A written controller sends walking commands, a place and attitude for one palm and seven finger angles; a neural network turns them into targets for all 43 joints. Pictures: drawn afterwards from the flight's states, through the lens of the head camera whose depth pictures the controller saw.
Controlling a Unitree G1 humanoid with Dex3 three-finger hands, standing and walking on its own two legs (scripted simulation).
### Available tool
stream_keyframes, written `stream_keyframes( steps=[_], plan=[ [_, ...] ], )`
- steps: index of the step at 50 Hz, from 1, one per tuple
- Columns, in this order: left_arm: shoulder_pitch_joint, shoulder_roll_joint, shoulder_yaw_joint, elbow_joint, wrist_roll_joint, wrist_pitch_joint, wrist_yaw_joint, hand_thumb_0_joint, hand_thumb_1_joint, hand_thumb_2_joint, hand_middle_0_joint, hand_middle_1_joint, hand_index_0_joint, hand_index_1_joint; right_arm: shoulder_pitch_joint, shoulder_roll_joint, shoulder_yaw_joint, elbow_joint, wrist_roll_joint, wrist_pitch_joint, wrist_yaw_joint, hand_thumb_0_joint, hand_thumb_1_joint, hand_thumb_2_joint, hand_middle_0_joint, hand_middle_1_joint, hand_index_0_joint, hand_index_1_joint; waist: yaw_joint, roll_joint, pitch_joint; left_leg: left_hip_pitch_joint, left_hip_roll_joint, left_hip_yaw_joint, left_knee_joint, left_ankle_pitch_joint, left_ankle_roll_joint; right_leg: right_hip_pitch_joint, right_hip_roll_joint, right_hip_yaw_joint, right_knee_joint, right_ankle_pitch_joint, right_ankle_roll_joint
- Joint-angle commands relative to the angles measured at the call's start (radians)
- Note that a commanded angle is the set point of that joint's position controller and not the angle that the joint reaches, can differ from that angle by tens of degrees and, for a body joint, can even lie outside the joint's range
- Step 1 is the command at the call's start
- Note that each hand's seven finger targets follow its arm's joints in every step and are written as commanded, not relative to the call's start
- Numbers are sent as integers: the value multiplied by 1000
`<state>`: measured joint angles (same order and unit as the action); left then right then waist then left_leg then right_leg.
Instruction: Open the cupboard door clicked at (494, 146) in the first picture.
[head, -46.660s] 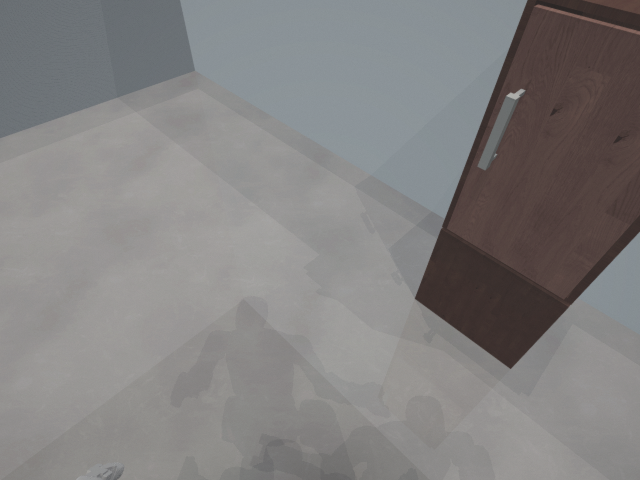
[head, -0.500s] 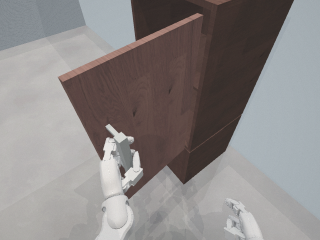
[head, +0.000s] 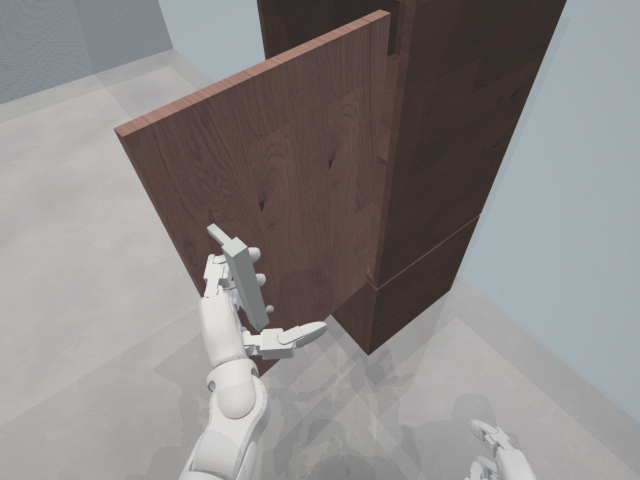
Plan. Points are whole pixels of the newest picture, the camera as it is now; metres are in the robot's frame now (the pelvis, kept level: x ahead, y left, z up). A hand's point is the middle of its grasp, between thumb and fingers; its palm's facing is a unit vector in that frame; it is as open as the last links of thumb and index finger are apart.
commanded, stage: open thumb and fingers to let go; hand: left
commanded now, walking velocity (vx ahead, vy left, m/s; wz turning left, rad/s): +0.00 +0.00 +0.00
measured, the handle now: (239, 280) +0.35 +0.12 +0.06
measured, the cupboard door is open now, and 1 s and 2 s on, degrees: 96 97 97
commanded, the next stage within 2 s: slide the hand sideways off the handle in 0.30 s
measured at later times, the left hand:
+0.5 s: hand (262, 317) +0.30 +0.08 +0.06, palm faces +0.11 -0.99 -0.07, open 15.6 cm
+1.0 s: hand (240, 355) +0.25 +0.10 +0.06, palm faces -0.12 -0.99 -0.02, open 16.4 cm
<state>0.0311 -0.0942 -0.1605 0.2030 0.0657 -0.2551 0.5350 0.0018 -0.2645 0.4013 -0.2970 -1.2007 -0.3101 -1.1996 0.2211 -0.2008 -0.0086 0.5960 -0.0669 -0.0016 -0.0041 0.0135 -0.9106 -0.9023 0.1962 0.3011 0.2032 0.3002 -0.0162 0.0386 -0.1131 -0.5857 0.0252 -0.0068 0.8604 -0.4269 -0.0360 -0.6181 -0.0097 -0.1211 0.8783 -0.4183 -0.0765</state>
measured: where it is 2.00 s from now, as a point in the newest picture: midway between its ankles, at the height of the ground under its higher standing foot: outside the picture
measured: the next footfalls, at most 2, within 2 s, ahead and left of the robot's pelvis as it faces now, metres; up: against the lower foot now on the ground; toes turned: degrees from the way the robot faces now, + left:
none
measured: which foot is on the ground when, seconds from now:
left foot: down 0.00-1.00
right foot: down 0.00-1.00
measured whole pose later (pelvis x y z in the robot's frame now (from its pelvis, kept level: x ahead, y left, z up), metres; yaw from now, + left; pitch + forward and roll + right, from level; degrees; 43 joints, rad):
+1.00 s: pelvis +0.00 +0.05 -0.01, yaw -2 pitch +9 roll -1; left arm 0.24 0.06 -0.22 -0.04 -0.02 -0.25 0.07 -0.01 -0.50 0.30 -0.13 -0.31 -0.14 -0.30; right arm 0.26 -0.21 0.03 0.46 -0.01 -0.06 0.01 0.01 -0.91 -0.90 0.20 0.30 0.20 0.30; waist 0.00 0.04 -0.09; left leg -0.62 0.00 0.04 0.94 -0.48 0.03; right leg -0.64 -0.03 -0.07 0.92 -0.43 -0.02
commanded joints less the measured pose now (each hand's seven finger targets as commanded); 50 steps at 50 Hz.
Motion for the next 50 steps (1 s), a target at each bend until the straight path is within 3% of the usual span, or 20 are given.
stream_keyframes(
  steps=[1,6,8,14,20,21,22,23,25,27,29,30,34,39,44,46,50],
  plan=[
    [-259,-36,-27,-194,37,-66,26,0,-500,300,-258,-950,-258,-950,-99,-72,-24,-153,6,-54,-4,0,-900,-900,200,300,200,300,-7,-139,-207,6,-49,9,-58,134,47,174,-42,151,-198,186,66],
    [-308,-47,-29,-171,44,-53,43,0,-500,300,-217,-700,-217,-700,-108,-71,-23,-156,6,-51,-4,0,-900,-900,200,300,200,300,2,-113,-209,14,-49,12,-69,121,48,155,-29,134,-193,131,55],
    [-316,-42,-17,-146,38,-46,48,0,-500,300,-200,-600,-200,-600,-110,-73,-20,-155,7,-47,-5,0,-900,-900,200,300,200,300,2,-146,-196,7,-47,7,-76,118,49,155,-25,125,-194,123,54],
    [-364,-50,-15,-144,40,-41,61,0,-500,300,-150,-300,-150,-300,-119,-70,-16,-155,4,-39,-5,0,-900,-900,200,300,200,300,8,-106,-201,14,-45,5,-83,121,45,141,-14,104,-172,119,47],
    [-393,-71,-19,-121,36,-29,79,0,-500,300,-150,-300,-150,-300,-134,-67,-11,-151,3,-32,-5,0,-900,-900,200,300,200,300,8,-109,-202,16,-44,-3,-88,110,43,121,-6,88,-160,92,43],
    [-377,21,-213,-118,142,-65,-134,0,-500,300,-150,-300,-150,-300,-64,-99,-7,-115,5,-29,-5,0,-900,-900,200,300,200,300,-74,-156,-153,38,-41,-1,-70,123,60,78,-10,108,-145,184,43],
    [-440,111,-119,-169,104,-105,-252,0,-500,300,-150,-300,-150,-300,-53,-106,-19,-144,18,-27,-13,0,-900,-900,200,300,200,300,-48,-130,-228,33,-45,-1,-60,146,65,115,-17,110,-124,231,36],
    [-452,121,-133,-194,85,-135,-340,0,-500,300,-150,-300,-150,-300,-63,-102,-17,-154,22,-34,-20,0,-900,-900,200,300,200,300,-41,-70,-249,53,-46,4,-56,157,65,125,-20,117,-112,255,35],
    [-417,97,-174,-195,7,-154,-508,0,-500,300,-150,-300,-150,-300,-52,-107,-11,-181,48,-57,-25,0,-900,-900,200,300,200,300,-45,-36,-246,87,-46,-7,-68,149,65,116,-12,107,-114,239,32],
    [-387,50,-147,-173,-127,-115,-585,0,-500,300,-150,-300,-150,-300,-68,-106,1,-210,77,-77,-30,0,-900,-900,200,300,200,300,-36,-35,-203,91,-44,-21,-98,102,58,108,1,89,-140,162,34],
    [-341,38,-91,-152,-204,-78,-579,0,-500,300,-150,-300,-150,-300,-69,-115,3,-216,88,-94,-31,0,-900,-900,200,300,200,300,-24,-112,-156,73,-39,-35,-121,58,51,91,9,66,-155,92,44],
    [-319,48,-66,-165,-210,-70,-560,0,-500,300,-150,-300,-150,-300,-70,-119,2,-221,88,-101,-28,0,-900,-900,200,300,200,300,-11,-107,-160,71,-40,-36,-128,56,47,94,8,64,-153,80,44],
    [-205,71,-57,-260,-138,-76,-472,0,-500,300,-150,-300,-150,-300,-52,-116,-6,-246,75,-118,3,0,-900,-900,200,300,200,300,16,-74,-191,84,-34,-38,-128,124,42,92,6,50,-105,130,36],
    [-78,109,-72,-349,-61,-89,-442,0,-500,300,-150,-300,-150,-300,-35,-117,-14,-276,67,-112,23,0,-900,-900,200,300,200,300,16,-73,-181,60,-25,-25,-102,161,43,85,5,61,-82,165,34],
    [37,135,-46,-435,-72,-68,-453,0,-500,300,-150,-300,-150,-300,-36,-110,-7,-302,69,-105,13,0,-900,-900,200,300,200,300,24,-67,-166,39,-29,-18,-97,154,44,105,9,62,-82,170,34],
    [32,131,-55,-470,-81,-60,-457,0,-500,300,-150,-300,-150,-300,-36,-109,-3,-306,72,-106,7,0,-900,-900,200,300,200,300,9,-66,-152,38,-28,-24,-90,142,43,84,11,57,-78,160,37],
    [115,155,-27,-543,-102,-68,-471,0,-500,300,-150,-300,-150,-300,-25,-107,-3,-308,69,-120,-1,0,-900,-900,200,300,200,300,12,-72,-186,44,-31,-23,-70,195,44,108,12,59,-64,222,39]
  ],
)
